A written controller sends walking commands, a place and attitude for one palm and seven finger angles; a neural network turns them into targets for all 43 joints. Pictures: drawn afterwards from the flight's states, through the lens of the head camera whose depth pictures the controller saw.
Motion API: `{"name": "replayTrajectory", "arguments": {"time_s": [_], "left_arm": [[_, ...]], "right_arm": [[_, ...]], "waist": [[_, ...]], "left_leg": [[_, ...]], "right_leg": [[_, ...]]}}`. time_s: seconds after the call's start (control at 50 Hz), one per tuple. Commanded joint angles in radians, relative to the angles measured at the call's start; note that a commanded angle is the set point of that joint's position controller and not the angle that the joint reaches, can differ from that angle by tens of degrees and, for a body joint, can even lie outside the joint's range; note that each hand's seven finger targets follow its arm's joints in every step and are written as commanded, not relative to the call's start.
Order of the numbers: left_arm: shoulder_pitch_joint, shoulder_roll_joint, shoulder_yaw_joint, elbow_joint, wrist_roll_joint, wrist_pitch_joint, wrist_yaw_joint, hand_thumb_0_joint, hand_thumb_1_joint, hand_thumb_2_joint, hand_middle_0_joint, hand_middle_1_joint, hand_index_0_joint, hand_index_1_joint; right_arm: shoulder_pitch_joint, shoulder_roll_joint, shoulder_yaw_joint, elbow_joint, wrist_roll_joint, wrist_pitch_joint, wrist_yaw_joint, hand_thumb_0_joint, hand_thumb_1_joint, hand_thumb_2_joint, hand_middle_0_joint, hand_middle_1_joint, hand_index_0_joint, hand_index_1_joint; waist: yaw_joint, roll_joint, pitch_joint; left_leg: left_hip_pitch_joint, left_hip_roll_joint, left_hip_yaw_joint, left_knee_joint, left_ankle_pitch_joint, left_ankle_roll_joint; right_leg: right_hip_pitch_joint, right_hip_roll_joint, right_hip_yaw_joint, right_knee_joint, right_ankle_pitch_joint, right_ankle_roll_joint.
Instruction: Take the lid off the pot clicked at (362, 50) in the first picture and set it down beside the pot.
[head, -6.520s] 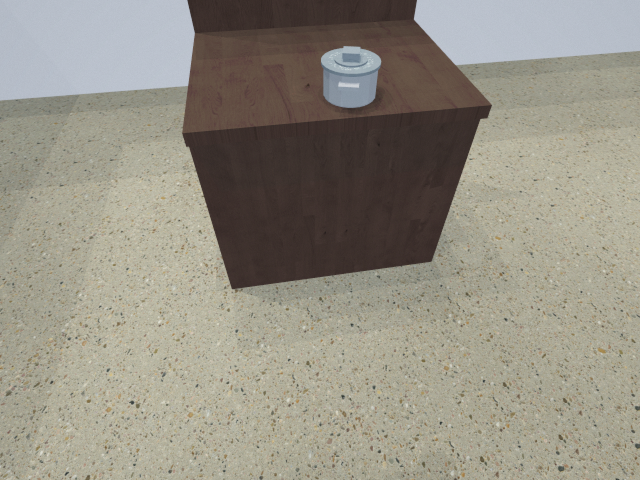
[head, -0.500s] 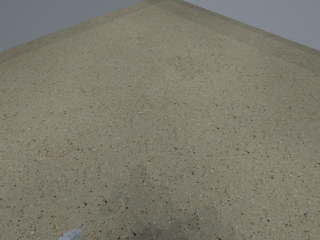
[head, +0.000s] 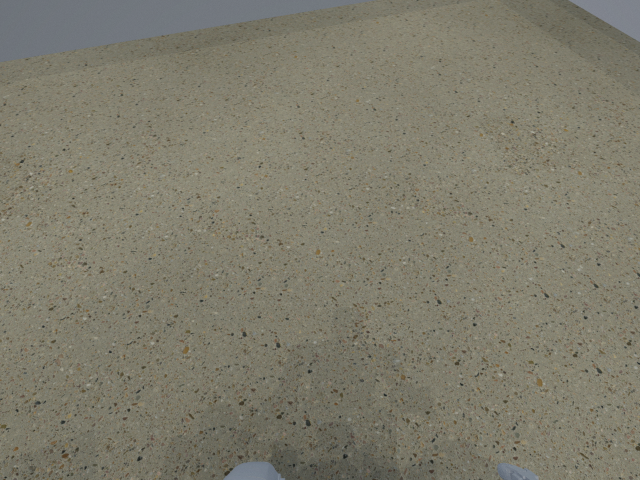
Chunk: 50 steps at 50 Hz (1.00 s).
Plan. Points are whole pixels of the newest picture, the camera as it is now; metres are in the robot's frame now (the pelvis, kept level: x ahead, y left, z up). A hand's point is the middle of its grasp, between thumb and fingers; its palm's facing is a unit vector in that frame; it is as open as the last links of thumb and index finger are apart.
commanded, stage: turn to face it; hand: left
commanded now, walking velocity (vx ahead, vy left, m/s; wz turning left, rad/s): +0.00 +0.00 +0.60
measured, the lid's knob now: out of the picture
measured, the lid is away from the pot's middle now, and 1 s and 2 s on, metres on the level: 0.00 0.00 0.00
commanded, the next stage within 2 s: none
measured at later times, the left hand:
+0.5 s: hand out of the picture +0.08 +0.27 -0.15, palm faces +0.29 -0.93 -0.25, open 7.4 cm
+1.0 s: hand out of the picture -0.06 +0.21 -0.16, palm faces +0.57 -0.78 -0.27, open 7.4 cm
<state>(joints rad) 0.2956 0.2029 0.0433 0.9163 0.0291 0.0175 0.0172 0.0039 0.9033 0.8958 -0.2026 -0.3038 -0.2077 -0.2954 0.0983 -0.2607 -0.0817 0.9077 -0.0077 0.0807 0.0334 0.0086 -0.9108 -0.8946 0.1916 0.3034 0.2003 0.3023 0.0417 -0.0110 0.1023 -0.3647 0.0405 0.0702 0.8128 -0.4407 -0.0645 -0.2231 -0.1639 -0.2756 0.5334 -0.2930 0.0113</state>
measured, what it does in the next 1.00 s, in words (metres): steps on the spot, turning left: left foot, then right foot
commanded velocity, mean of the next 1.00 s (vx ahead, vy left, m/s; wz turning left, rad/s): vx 0.00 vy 0.00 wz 0.60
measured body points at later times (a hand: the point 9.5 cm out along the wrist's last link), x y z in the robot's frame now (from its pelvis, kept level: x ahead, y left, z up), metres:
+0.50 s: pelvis +0.00 +0.04 +0.00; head +0.03 +0.06 +0.45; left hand +0.06 +0.32 -0.13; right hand +0.11 -0.20 -0.13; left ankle -0.02 +0.12 -0.74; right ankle +0.05 -0.12 -0.68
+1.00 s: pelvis +0.00 +0.01 +0.00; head +0.05 +0.03 +0.45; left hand -0.09 +0.25 -0.14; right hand +0.23 -0.17 -0.14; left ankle -0.08 +0.14 -0.69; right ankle +0.05 -0.10 -0.74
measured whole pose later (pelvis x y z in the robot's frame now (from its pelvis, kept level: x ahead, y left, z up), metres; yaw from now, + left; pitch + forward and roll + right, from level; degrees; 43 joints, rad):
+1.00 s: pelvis +0.00 +0.01 +0.00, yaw +35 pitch +0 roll +2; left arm 0.24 0.20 0.03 0.88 0.03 0.01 0.02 0.00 0.90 0.90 -0.20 -0.30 -0.21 -0.30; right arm 0.15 -0.29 -0.10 0.92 -0.01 0.09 0.03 0.01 -0.91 -0.89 0.19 0.30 0.20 0.30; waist 0.00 0.00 0.11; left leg -0.42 0.04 0.03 0.90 -0.42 -0.08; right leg -0.17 -0.14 -0.19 0.52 -0.32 0.02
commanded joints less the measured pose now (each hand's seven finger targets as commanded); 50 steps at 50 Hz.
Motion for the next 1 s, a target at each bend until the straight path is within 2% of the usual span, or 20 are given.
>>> {"name": "replayTrajectory", "arguments": {"time_s": [0.0,0.02,0.04,0.06,0.08,0.1,0.12,0.18,0.32,0.44,0.54,0.58,0.6,0.62,0.64,0.66,0.7,0.74,0.88,0.98], "left_arm": [[0.009,0.225,0.071,-0.060,-0.009,-0.008,0.008,0.000,0.900,0.900,-0.200,-0.300,-0.200,-0.300],[0.014,0.197,0.067,-0.067,-0.016,-0.005,0.004,0.000,0.900,0.900,-0.200,-0.300,-0.200,-0.300],[-0.023,0.134,0.053,-0.113,-0.024,-0.004,-0.005,0.000,0.900,0.900,-0.200,-0.300,-0.200,-0.300],[-0.102,0.145,0.040,-0.140,-0.012,0.009,0.003,0.000,0.900,0.900,-0.200,-0.300,-0.200,-0.300],[-0.105,0.145,0.046,-0.145,-0.009,0.012,0.002,0.000,0.900,0.900,-0.200,-0.300,-0.200,-0.300],[-0.117,0.137,0.051,-0.120,-0.006,0.014,0.006,0.000,0.900,0.900,-0.200,-0.300,-0.200,-0.300],[-0.115,0.152,0.054,-0.100,-0.010,0.014,0.004,0.000,0.900,0.900,-0.200,-0.300,-0.200,-0.300],[-0.070,0.156,0.057,-0.073,-0.013,0.016,-0.006,0.000,0.900,0.900,-0.200,-0.300,-0.200,-0.300],[-0.149,0.150,0.052,-0.106,-0.014,0.019,0.005,0.000,0.900,0.900,-0.200,-0.300,-0.200,-0.300],[-0.233,0.129,0.043,-0.149,-0.022,0.010,0.009,0.000,0.900,0.900,-0.200,-0.300,-0.200,-0.300],[-0.174,0.124,0.039,-0.145,-0.033,0.000,0.016,0.000,0.900,0.900,-0.200,-0.300,-0.200,-0.300],[-0.099,0.144,0.044,-0.126,-0.034,-0.014,0.020,0.000,0.900,0.900,-0.200,-0.300,-0.200,-0.300],[-0.075,0.197,0.055,-0.119,-0.028,-0.023,0.025,0.000,0.900,0.900,-0.200,-0.300,-0.200,-0.300],[-0.073,0.277,0.070,-0.126,-0.014,-0.025,0.032,0.000,0.900,0.900,-0.200,-0.300,-0.200,-0.300],[-0.058,0.272,0.063,-0.133,-0.016,-0.019,0.030,0.000,0.900,0.900,-0.200,-0.300,-0.200,-0.300],[-0.127,0.226,0.053,-0.148,-0.017,-0.017,0.033,0.000,0.900,0.900,-0.200,-0.300,-0.200,-0.300],[-0.194,0.176,0.041,-0.154,-0.021,-0.020,0.025,0.000,0.900,0.900,-0.200,-0.300,-0.200,-0.300],[-0.175,0.157,0.034,-0.148,-0.018,-0.028,0.020,0.000,0.900,0.900,-0.200,-0.300,-0.200,-0.300],[-0.044,0.207,0.050,-0.102,-0.004,-0.025,0.017,0.000,0.900,0.900,-0.200,-0.300,-0.200,-0.300],[-0.019,0.239,0.066,-0.093,0.002,-0.014,0.014,0.000,0.900,0.900,-0.200,-0.300,-0.200,-0.300]], "right_arm": [[0.036,-0.071,-0.006,-0.086,-0.002,-0.055,-0.008,0.000,-0.900,-0.900,0.200,0.300,0.200,0.300],[0.103,-0.137,-0.023,-0.070,-0.005,-0.065,-0.011,0.000,-0.900,-0.900,0.200,0.300,0.200,0.300],[0.176,-0.262,-0.057,-0.067,-0.008,-0.071,-0.020,0.000,-0.900,-0.900,0.200,0.300,0.200,0.300],[0.238,-0.290,-0.060,-0.039,0.003,-0.057,-0.026,0.000,-0.900,-0.900,0.200,0.300,0.200,0.300],[0.210,-0.255,-0.050,-0.042,-0.004,-0.059,-0.032,0.000,-0.900,-0.900,0.200,0.300,0.200,0.300],[0.174,-0.213,-0.041,-0.044,-0.006,-0.066,-0.043,0.000,-0.900,-0.900,0.200,0.300,0.200,0.300],[0.116,-0.187,-0.031,-0.056,-0.007,-0.065,-0.049,0.000,-0.900,-0.900,0.200,0.300,0.200,0.300],[0.057,-0.161,-0.017,-0.081,-0.003,-0.073,-0.046,0.000,-0.900,-0.900,0.200,0.300,0.200,0.300],[0.129,-0.156,-0.025,-0.058,-0.007,-0.070,-0.046,0.000,-0.900,-0.900,0.200,0.300,0.200,0.300],[0.183,-0.164,-0.037,-0.042,-0.014,-0.065,-0.049,0.000,-0.900,-0.900,0.200,0.300,0.200,0.300],[0.159,-0.166,-0.042,-0.046,-0.014,-0.057,-0.050,0.000,-0.900,-0.900,0.200,0.300,0.200,0.300],[0.134,-0.146,-0.041,-0.056,-0.003,-0.056,-0.046,0.000,-0.900,-0.900,0.200,0.300,0.200,0.300],[0.152,-0.096,-0.033,-0.057,0.008,-0.058,-0.041,0.000,-0.900,-0.900,0.200,0.300,0.200,0.300],[0.166,-0.039,-0.026,-0.079,0.010,-0.059,-0.042,0.000,-0.900,-0.900,0.200,0.300,0.200,0.300],[0.152,-0.103,-0.041,-0.082,-0.007,-0.053,-0.044,0.000,-0.900,-0.900,0.200,0.300,0.200,0.300],[0.162,-0.103,-0.044,-0.069,-0.010,-0.042,-0.038,0.000,-0.900,-0.900,0.200,0.300,0.200,0.300],[0.170,-0.088,-0.041,-0.032,-0.014,-0.024,-0.021,0.000,-0.900,-0.900,0.200,0.300,0.200,0.300],[0.163,-0.078,-0.035,-0.033,-0.013,-0.022,-0.010,0.000,-0.900,-0.900,0.200,0.300,0.200,0.300],[0.010,-0.057,-0.017,-0.076,-0.006,-0.019,-0.001,0.000,-0.900,-0.900,0.200,0.300,0.200,0.300],[-0.015,-0.048,-0.003,-0.097,0.001,-0.041,0.000,0.000,-0.900,-0.900,0.200,0.300,0.200,0.300]], "waist": [[-0.027,-0.183,-0.197],[-0.065,-0.030,-0.249],[-0.119,0.309,-0.260],[-0.142,0.254,-0.250],[-0.117,0.196,-0.210],[-0.108,0.248,-0.198],[-0.082,0.243,-0.162],[-0.040,0.149,-0.132],[-0.062,0.120,-0.102],[-0.089,0.149,-0.132],[-0.062,0.168,-0.181],[-0.020,0.124,-0.200],[-0.013,-0.027,-0.222],[-0.008,-0.299,-0.212],[-0.007,-0.194,-0.185],[-0.045,-0.090,-0.127],[-0.080,-0.137,-0.067],[-0.075,-0.173,-0.056],[-0.011,-0.190,-0.059],[0.007,-0.234,-0.121]], "left_leg": [[0.139,-0.024,0.045,-0.349,0.197,0.028],[0.343,0.050,-0.062,-0.443,0.363,0.061],[0.509,0.342,-0.450,-0.444,0.785,0.193],[0.475,0.389,-0.427,-0.418,0.943,0.262],[0.425,0.373,-0.379,-0.416,0.923,0.284],[0.393,0.293,-0.358,-0.414,0.929,0.252],[0.344,0.249,-0.311,-0.417,0.896,0.233],[0.264,0.172,-0.254,-0.454,0.760,0.197],[0.245,0.165,-0.391,-0.497,0.548,0.232],[0.268,0.158,-0.497,-0.448,0.615,0.253],[0.191,0.120,-0.544,-0.386,0.699,0.230],[0.076,0.069,-0.515,-0.316,0.569,0.173],[-0.083,0.007,-0.438,-0.222,0.317,0.108],[-0.280,-0.135,-0.214,0.017,-0.117,0.023],[-0.235,-0.101,-0.194,0.213,-0.185,0.021],[-0.218,-0.077,-0.206,0.315,-0.111,0.021],[-0.218,-0.038,-0.153,0.412,0.004,0.004],[-0.223,-0.028,-0.117,0.428,0.058,-0.010],[-0.182,-0.009,-0.039,0.182,0.020,-0.027],[-0.043,-0.038,0.029,-0.080,0.014,0.004]], "right_leg": [[0.126,-0.194,0.110,0.031,0.449,-0.055],[-0.026,-0.154,0.082,0.207,0.315,0.001],[-0.369,0.003,0.074,0.439,-0.289,0.094],[-0.413,0.018,0.186,0.559,-0.354,0.089],[-0.434,0.004,0.218,0.625,-0.303,0.085],[-0.436,0.014,0.250,0.654,-0.241,0.089],[-0.420,0.021,0.273,0.677,-0.177,0.092],[-0.360,0.041,0.271,0.674,-0.061,0.102],[-0.348,0.070,0.299,0.522,-0.058,0.112],[-0.292,0.119,0.308,0.346,-0.131,0.095],[-0.090,0.173,0.299,0.130,-0.088,0.067],[0.109,0.146,0.303,-0.123,0.087,0.064],[0.293,0.004,0.420,-0.228,0.139,0.030],[0.373,-0.278,0.697,-0.252,0.260,-0.088],[0.196,-0.351,0.671,-0.247,0.285,-0.172],[0.105,-0.300,0.579,-0.262,0.227,-0.180],[0.046,-0.171,0.436,-0.249,0.214,-0.132],[0.053,-0.133,0.334,-0.226,0.317,-0.117],[0.141,-0.166,0.248,-0.182,0.458,-0.129],[0.181,-0.182,0.195,-0.079,0.581,-0.113]]}}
